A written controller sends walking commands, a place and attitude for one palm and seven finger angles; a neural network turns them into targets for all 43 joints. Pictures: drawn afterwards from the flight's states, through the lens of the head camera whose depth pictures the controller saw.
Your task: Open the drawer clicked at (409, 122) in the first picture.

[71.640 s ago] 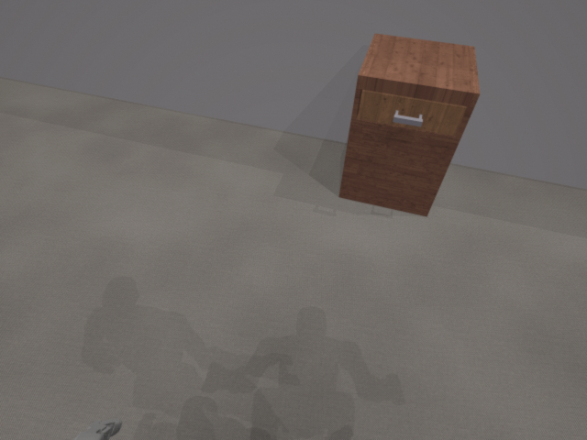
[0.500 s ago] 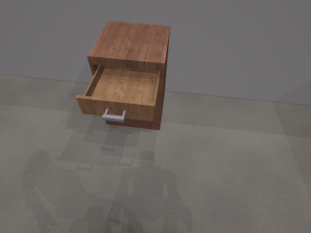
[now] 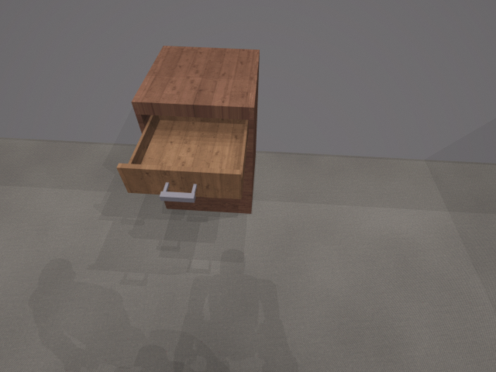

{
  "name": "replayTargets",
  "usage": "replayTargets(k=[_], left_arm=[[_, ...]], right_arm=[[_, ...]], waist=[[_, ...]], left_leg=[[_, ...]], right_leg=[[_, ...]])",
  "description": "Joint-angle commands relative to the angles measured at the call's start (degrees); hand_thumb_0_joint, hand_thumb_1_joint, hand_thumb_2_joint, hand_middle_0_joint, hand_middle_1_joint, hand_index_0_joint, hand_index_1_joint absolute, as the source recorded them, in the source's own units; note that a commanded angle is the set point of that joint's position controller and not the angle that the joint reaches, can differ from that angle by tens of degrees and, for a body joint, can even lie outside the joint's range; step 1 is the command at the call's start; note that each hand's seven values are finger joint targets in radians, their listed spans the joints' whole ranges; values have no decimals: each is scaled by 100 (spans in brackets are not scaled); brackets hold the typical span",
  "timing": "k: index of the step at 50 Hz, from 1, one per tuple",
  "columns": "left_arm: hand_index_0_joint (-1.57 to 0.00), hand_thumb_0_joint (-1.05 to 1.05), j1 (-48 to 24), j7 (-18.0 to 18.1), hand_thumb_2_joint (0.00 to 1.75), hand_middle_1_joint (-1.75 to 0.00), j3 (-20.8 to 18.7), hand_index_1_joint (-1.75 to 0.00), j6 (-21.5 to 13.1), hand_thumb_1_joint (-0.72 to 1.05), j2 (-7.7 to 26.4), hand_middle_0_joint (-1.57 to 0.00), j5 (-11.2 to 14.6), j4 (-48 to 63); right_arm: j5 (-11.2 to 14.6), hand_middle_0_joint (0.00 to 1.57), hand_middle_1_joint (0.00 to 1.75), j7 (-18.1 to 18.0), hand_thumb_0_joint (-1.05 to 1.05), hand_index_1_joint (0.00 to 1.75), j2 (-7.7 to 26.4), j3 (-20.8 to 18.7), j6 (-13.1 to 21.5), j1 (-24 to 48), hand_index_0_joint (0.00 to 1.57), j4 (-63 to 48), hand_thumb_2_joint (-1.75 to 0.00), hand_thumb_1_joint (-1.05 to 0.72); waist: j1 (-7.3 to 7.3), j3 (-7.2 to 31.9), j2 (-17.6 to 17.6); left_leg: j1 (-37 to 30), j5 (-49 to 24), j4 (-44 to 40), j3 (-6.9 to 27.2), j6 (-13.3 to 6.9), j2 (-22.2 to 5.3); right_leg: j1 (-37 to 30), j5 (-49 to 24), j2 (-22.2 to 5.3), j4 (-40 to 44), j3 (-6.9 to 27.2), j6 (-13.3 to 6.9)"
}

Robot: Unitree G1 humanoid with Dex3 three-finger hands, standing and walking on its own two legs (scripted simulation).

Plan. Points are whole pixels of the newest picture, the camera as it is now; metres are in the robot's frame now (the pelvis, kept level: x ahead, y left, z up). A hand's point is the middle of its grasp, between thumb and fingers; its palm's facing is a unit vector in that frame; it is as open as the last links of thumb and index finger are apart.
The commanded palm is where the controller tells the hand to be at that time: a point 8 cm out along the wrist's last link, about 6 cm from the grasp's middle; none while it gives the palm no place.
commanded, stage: look to check the result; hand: left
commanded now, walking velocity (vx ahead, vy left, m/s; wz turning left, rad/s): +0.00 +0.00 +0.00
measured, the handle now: (179, 191) +0.66 +0.25 -0.26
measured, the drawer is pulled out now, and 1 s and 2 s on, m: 0.27 0.27 0.27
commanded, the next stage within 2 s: stand and wait in 0.58 s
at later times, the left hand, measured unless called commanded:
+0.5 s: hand out of the picture -0.02 +0.12 -0.18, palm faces +0.06 -0.99 -0.16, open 7.3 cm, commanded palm none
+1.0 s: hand out of the picture -0.01 +0.10 -0.18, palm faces +0.07 -0.98 -0.18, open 7.3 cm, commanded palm none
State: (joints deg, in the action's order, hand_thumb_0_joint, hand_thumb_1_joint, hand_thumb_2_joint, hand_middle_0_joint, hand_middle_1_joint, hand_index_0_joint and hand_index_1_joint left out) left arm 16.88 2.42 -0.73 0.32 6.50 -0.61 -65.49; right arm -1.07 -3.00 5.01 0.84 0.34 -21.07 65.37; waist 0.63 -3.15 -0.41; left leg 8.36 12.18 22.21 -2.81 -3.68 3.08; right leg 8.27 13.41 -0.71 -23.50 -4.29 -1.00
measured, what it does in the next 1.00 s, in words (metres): shifts its weight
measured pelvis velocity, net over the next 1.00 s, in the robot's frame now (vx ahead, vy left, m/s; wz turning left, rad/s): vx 0.01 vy -0.05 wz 0.01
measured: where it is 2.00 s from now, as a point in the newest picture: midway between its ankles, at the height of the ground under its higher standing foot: outside the picture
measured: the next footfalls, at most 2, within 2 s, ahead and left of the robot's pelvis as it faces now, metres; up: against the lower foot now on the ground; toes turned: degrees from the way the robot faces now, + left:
none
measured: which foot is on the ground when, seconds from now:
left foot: down 0.00-1.00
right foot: down 0.00-1.00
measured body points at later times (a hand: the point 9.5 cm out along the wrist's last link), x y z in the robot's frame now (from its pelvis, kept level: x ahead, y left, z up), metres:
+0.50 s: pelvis +0.01 -0.02 +0.00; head +0.02 -0.03 +0.45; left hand -0.03 +0.18 -0.16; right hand -0.03 -0.21 -0.17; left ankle +0.00 +0.08 -0.74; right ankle -0.01 -0.11 -0.74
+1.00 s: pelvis +0.01 -0.05 +0.00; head +0.03 -0.06 +0.45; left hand -0.01 +0.15 -0.16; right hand -0.02 -0.25 -0.17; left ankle +0.00 +0.08 -0.74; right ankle -0.01 -0.11 -0.74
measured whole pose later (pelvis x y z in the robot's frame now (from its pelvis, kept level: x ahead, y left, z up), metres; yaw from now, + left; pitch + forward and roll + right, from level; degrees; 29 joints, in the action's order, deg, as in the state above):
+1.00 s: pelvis +0.01 -0.05 +0.00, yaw +1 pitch -2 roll +1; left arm 17.6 2.9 -0.7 -0.9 4.8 -0.3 -65.9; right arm -0.9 -3.2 5.3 0.4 -0.2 -18.9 65.8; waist 0.3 -4.1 -1.1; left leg 7.7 13.6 23.1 -0.8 0.6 -0.5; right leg 6.5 14.6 3.0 -22.4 -6.1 -5.0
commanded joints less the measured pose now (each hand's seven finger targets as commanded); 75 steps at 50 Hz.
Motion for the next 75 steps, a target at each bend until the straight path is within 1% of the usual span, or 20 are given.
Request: replayTargets(k=[1, 3, 9, 12, 14, 16, 19, 26, 31, 32, 35, 38, 40, 42, 48, 55, 60, 67, 71, 75], left_arm=[[-20, 0, 579, 10, 90, -30, -80, -30, -34, 90, 398, -20, 9, 51], [-20, 0, 611, 17, 90, -30, -79, -30, -49, 90, 389, -20, 5, 36], [-20, 0, 664, 26, 90, -30, -71, -30, -61, 90, 323, -20, 10, -16], [-20, 0, 669, 27, 90, -30, -69, -30, -67, 90, 302, -20, 14, -34], [-20, 0, 674, 29, 90, -30, -64, -30, -64, 90, 276, -20, 8, -47], [-20, 0, 684, 26, 90, -30, -66, -30, -68, 90, 276, -20, 8, -53], [-20, 0, 696, 32, 90, -30, -65, -30, -84, 90, 283, -20, 9, -53], [-20, 0, 681, 34, 90, -30, -64, -30, -108, 90, 268, -20, 17, -35], [-20, 0, 667, 38, 90, -30, -67, -30, -119, 90, 282, -20, 25, -19], [-20, 0, 670, 39, 90, -30, -71, -30, -121, 90, 274, -20, 24, -11], [-20, 0, 647, 42, 90, -30, -71, -30, -129, 90, 295, -20, 27, -3], [-20, 0, 679, 49, 90, -30, -72, -30, -141, 90, 318, -20, 31, 13], [-20, 0, 642, 49, 90, -30, -79, -30, -134, 90, 323, -20, 35, 7], [-20, 0, 664, 53, 90, -30, -84, -30, -142, 90, 319, -20, 38, 13], [-20, 0, 682, 69, 90, -30, -98, -30, -146, 90, 363, -20, 32, 19], [-20, 0, 691, 89, 90, -30, -118, -30, -132, 90, 386, -20, 38, 11], [-20, 0, 667, 90, 90, -30, -124, -30, -128, 90, 392, -20, 43, 20], [-20, 0, 678, 94, 90, -30, -138, -30, -131, 90, 401, -20, 46, 3], [-20, 0, 698, 89, 90, -30, -139, -30, -129, 90, 374, -20, 45, 4], [-20, 0, 669, 79, 90, -30, -134, -30, -120, 90, 366, -20, 48, 5]], right_arm=[[16, 20, 30, -43, 0, 30, 452, -87, 64, -551, 20, -44, -90, -90], [30, 20, 30, -44, 0, 30, 439, -94, 59, -569, 20, -57, -90, -90], [20, 20, 30, -48, 0, 30, 388, -83, 50, -583, 20, -30, -90, -90], [25, 20, 30, -54, 0, 30, 389, -82, 54, -589, 20, -23, -90, -90], [23, 20, 30, -51, 0, 30, 379, -82, 39, -570, 20, -24, -90, -90], [23, 20, 30, -50, 0, 30, 375, -79, 41, -546, 20, -23, -90, -90], [29, 20, 30, -43, 0, 30, 370, -86, 39, -519, 20, -28, -90, -90], [21, 20, 30, -38, 0, 30, 354, -82, 27, -454, 20, -3, -90, -90], [21, 20, 30, -34, 0, 30, 356, -83, 14, -434, 20, 10, -90, -90], [22, 20, 30, -35, 0, 30, 353, -84, 11, -425, 20, 7, -90, -90], [19, 20, 30, -33, 0, 30, 333, -88, 2, -429, 20, 21, -90, -90], [29, 20, 30, -33, 0, 30, 352, -99, -8, -410, 20, 4, -90, -90], [20, 20, 30, -31, 0, 30, 333, -82, -12, -427, 20, 38, -90, -90], [19, 20, 30, -37, 0, 30, 331, -85, -9, -427, 20, 41, -90, -90], [31, 20, 30, -46, 0, 30, 342, -102, -28, -414, 20, 22, -90, -90], [31, 20, 30, -49, 0, 30, 309, -103, -77, -457, 20, 33, -90, -90], [26, 20, 30, -52, 0, 30, 309, -101, -87, -489, 20, 34, -90, -90], [36, 20, 30, -71, 0, 30, 317, -105, -73, -497, 20, 16, -90, -90], [30, 20, 30, -76, 0, 30, 314, -96, -63, -522, 20, 29, -90, -90], [22, 20, 30, -70, 0, 30, 320, -98, -71, -525, 20, 28, -90, -90]], waist=[[-37, -320, -115], [-35, -335, 63], [2, -293, -165], [9, -295, -89], [7, -448, -29], [5, -440, -90], [-4, -371, 35], [-10, -364, -36], [-16, -373, 68], [-11, -388, -34], [-7, -348, -50], [-26, -319, 120], [-21, -403, 37], [-23, -316, 8], [-32, -242, 33], [-25, -397, 161], [-8, -370, 53], [-20, -343, 78], [-28, -400, 11], [-29, -456, 5]], left_leg=[[353, -371, -621, 889, 22, -836], [309, -500, -536, 863, 15, -824], [197, -549, -483, 793, 26, -809], [181, -592, -473, 782, 35, -811], [231, -522, -462, 773, 30, -813], [216, -515, -476, 759, 39, -798], [187, -589, -398, 705, 41, -791], [162, -689, -340, 650, 73, -763], [166, -744, -296, 617, 90, -758], [168, -704, -296, 601, 103, -753], [148, -748, -263, 583, 112, -757], [119, -772, -208, 578, 123, -761], [192, -728, -229, 545, 136, -745], [160, -771, -206, 540, 142, -737], [79, -835, -116, 493, 162, -744], [213, -568, -39, 406, 199, -692], [198, -551, -36, 392, 216, -705], [179, -666, -53, 381, 226, -726], [199, -715, -74, 397, 226, -739], [192, -624, -88, 428, 222, -738]], right_leg=[[128, -256, -421, 339, 451, -190], [178, -287, -421, 365, 457, -197], [217, -316, -434, 382, 493, -207], [217, -333, -432, 390, 509, -208], [300, -290, -436, 419, 494, -209], [305, -306, -439, 429, 521, -211], [250, -357, -456, 461, 524, -209], [211, -460, -455, 514, 575, -224], [156, -546, -466, 546, 560, -227], [175, -501, -467, 575, 583, -230], [128, -582, -469, 584, 587, -233], [105, -671, -458, 597, 588, -221], [62, -682, -483, 627, 584, -218], [1, -783, -490, 631, 610, -215], [-48, -1103, -500, 632, 593, -149], [-81, -1113, -538, 785, 639, 17], [-81, -988, -528, 836, 658, 27], [-190, -1391, -518, 782, 625, 59], [-177, -1306, -495, 777, 597, 21], [-92, -916, -478, 835, 612, -18]])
